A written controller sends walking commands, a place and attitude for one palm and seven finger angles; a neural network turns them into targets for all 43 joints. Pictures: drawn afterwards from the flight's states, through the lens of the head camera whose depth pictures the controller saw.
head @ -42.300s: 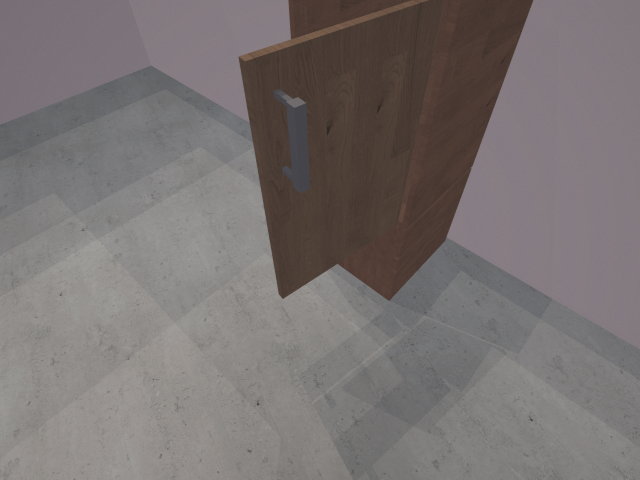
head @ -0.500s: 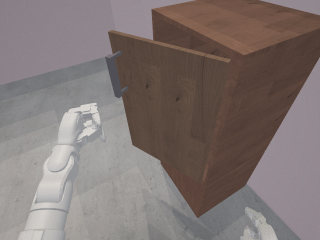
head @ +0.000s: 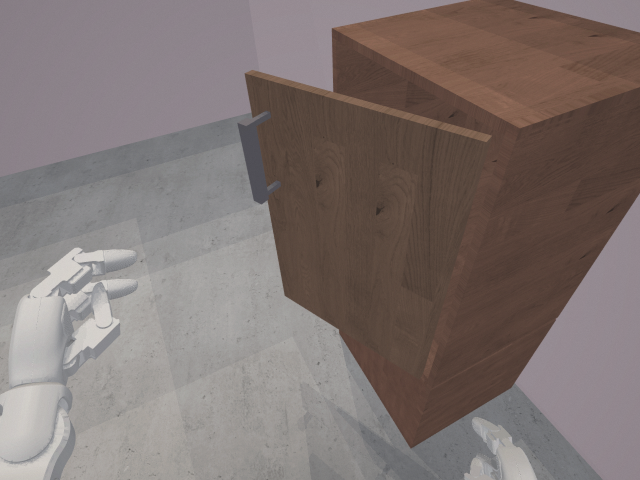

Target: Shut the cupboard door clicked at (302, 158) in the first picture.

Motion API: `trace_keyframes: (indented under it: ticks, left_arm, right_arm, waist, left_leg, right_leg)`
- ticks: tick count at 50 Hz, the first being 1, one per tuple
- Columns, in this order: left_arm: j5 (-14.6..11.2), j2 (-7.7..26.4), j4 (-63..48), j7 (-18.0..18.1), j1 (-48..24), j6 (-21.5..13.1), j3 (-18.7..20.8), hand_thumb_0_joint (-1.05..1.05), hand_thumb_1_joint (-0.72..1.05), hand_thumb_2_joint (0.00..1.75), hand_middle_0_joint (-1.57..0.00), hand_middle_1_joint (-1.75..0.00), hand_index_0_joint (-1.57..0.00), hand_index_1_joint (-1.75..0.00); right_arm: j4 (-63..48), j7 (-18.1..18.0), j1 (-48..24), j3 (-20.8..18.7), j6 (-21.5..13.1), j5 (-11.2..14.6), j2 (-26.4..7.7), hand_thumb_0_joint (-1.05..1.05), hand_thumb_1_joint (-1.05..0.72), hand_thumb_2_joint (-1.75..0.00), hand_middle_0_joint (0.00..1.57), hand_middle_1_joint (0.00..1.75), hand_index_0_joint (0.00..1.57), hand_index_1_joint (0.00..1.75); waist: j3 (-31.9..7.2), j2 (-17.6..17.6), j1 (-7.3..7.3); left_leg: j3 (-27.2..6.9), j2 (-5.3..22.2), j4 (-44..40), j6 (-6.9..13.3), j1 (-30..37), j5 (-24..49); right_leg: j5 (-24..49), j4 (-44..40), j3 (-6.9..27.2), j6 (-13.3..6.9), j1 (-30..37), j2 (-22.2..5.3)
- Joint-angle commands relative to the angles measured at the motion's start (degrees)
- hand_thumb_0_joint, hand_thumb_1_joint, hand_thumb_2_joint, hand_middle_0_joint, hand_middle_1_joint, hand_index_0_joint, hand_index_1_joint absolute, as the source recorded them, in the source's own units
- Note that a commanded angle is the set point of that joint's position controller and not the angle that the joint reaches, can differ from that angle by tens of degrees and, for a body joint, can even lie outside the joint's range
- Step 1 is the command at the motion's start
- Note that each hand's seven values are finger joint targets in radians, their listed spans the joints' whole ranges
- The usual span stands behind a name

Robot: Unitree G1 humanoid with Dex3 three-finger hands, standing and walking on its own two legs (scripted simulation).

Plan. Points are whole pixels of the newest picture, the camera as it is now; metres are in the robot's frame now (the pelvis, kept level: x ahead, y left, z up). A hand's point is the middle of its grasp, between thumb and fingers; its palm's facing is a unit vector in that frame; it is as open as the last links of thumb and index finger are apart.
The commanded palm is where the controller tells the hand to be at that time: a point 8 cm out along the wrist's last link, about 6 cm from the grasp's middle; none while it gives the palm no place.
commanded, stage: draw the hand back to the body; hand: left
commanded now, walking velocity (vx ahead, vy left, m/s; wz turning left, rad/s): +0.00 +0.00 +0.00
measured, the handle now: (262, 158) +0.60 +0.18 +0.11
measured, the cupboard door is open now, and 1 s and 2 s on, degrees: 26 26 26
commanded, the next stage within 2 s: step back with the hand held close in 0.52 s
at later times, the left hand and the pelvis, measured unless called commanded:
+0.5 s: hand (73, 347) +0.19 +0.26 +0.16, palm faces +0.46 -0.80 -0.38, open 7.4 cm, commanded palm +0.14 +0.30 +0.17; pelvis +0.00 +0.00 +0.00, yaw +0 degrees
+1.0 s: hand (60, 351) +0.19 +0.28 +0.15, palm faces +0.34 -0.80 -0.50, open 7.5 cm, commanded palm +0.12 +0.32 +0.17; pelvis -0.03 +0.02 -0.01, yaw -2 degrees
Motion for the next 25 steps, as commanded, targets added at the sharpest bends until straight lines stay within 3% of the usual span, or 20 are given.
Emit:
trace_keyframes:
  ticks: [1,3,5,7,11,13,17,25]
  left_arm:
    - [-0.03,12.10,-16.14,1.33,-3.06,-4.87,9.43,0.00,0.90,0.90,-0.36,-0.48,-0.36,-0.48]
    - [-0.15,12.51,-16.52,1.62,-0.15,-5.04,10.75,0.00,0.90,0.90,-0.31,-0.42,-0.31,-0.42]
    - [-0.14,14.20,-15.88,1.85,3.26,-5.05,13.16,0.00,0.90,0.90,-0.25,-0.36,-0.25,-0.36]
    - [-0.26,13.93,-17.29,1.93,4.55,-5.45,13.76,0.00,0.90,0.90,-0.20,-0.30,-0.20,-0.30]
    - [0.33,11.01,-16.40,2.08,0.17,-5.48,9.67,0.00,0.90,0.90,-0.20,-0.30,-0.20,-0.30]
    - [0.46,11.57,-15.73,2.41,-0.49,-5.67,10.17,0.00,0.90,0.90,-0.20,-0.30,-0.20,-0.30]
    - [0.45,12.51,-16.34,2.58,0.67,-5.99,11.37,0.00,0.90,0.90,-0.20,-0.30,-0.20,-0.30]
    - [0.33,13.46,-16.51,2.24,2.40,-5.65,12.83,0.00,0.90,0.90,-0.20,-0.30,-0.20,-0.30]
  right_arm:
    - [-10.19,-0.66,-8.41,-3.05,-3.70,0.09,-5.73,0.00,-0.90,-0.90,0.20,0.30,0.20,0.30]
    - [-9.98,-0.67,-8.10,-3.16,-4.17,0.09,-5.64,0.00,-0.90,-0.90,0.20,0.30,0.20,0.30]
    - [-9.79,-0.79,-7.98,-3.43,-4.54,0.16,-6.02,0.00,-0.90,-0.90,0.20,0.30,0.20,0.30]
    - [-9.92,-0.87,-7.76,-3.60,-4.85,0.29,-5.88,0.00,-0.90,-0.90,0.20,0.30,0.20,0.30]
    - [-9.01,-1.14,-7.38,-3.75,-5.77,0.17,-6.41,0.00,-0.90,-0.90,0.20,0.30,0.20,0.30]
    - [-8.78,-1.41,-7.29,-3.87,-6.16,0.09,-6.55,0.00,-0.90,-0.90,0.20,0.30,0.20,0.30]
    - [-8.71,-1.57,-7.45,-3.71,-6.57,-0.18,-6.24,0.00,-0.90,-0.90,0.20,0.30,0.20,0.30]
    - [-8.83,-1.16,-7.65,-3.48,-6.40,-0.20,-5.95,0.00,-0.90,-0.90,0.20,0.30,0.20,0.30]
  waist:
    - [-7.31,-0.70,0.45]
    - [-6.18,0.10,0.56]
    - [-4.53,-2.02,0.96]
    - [-4.58,-0.64,0.85]
    - [-1.35,-0.65,-0.47]
    - [-1.82,-2.09,-0.31]
    - [-4.14,-1.37,0.44]
    - [-3.14,0.29,0.84]
  left_leg:
    - [-1.38,0.97,-2.01,0.41,1.20,15.29]
    - [-1.38,1.08,-2.01,0.17,0.91,15.07]
    - [-1.33,1.24,-2.04,0.27,0.12,14.35]
    - [-1.13,1.18,-2.02,0.24,0.04,13.85]
    - [-1.39,1.21,-2.73,0.41,0.40,10.24]
    - [-1.53,1.08,-2.95,0.66,0.71,8.74]
    - [-1.29,0.78,-2.72,0.73,1.00,10.14]
    - [-1.04,0.93,-2.58,0.30,0.36,11.65]
  right_leg:
    - [13.95,-1.99,-0.58,-1.31,0.18,0.59]
    - [13.28,-2.13,-0.85,-1.22,-0.61,0.68]
    - [12.63,-2.69,-0.78,-1.16,-1.27,0.86]
    - [12.14,-2.68,-0.72,-1.17,-1.41,0.83]
    - [8.01,-3.56,-0.83,-1.01,-4.52,0.72]
    - [6.55,-3.80,-0.83,-1.00,-4.69,0.84]
    - [8.39,-3.38,-0.58,-1.08,-2.59,0.62]
    - [10.15,-3.87,-0.25,-1.27,-1.97,0.79]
